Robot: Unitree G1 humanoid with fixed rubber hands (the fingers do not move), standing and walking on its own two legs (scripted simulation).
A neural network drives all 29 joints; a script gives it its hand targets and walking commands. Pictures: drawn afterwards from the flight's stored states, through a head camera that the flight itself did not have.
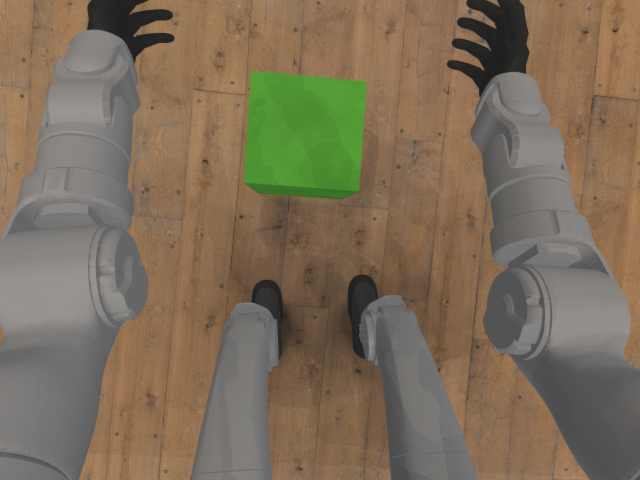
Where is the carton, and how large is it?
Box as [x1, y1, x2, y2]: [244, 71, 366, 198]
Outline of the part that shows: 251,71 244,182 255,191 263,193 343,198 358,191 366,81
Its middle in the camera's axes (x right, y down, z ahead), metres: -0.03 -0.19 +0.83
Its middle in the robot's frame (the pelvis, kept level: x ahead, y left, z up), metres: +0.52 +0.00 -0.53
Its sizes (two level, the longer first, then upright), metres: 0.210 0.200 0.250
